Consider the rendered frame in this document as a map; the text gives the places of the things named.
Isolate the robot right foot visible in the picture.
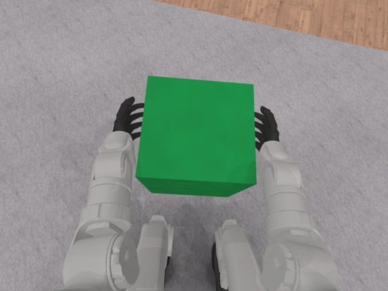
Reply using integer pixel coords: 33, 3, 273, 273
212, 242, 229, 291

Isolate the right robot forearm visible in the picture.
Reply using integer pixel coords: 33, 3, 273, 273
256, 141, 339, 277

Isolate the robot left hand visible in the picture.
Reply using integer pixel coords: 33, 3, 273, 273
113, 96, 144, 141

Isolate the robot right hand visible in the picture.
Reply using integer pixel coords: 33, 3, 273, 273
255, 106, 279, 151

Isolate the left robot forearm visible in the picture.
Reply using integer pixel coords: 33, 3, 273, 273
63, 131, 136, 281

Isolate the robot left thigh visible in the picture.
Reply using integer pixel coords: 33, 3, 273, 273
125, 221, 174, 291

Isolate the left robot upper arm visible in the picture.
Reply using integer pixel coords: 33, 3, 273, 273
52, 233, 140, 291

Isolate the carton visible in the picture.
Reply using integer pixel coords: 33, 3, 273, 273
135, 76, 256, 197

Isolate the right robot upper arm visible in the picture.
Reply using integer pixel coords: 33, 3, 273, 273
261, 239, 339, 291

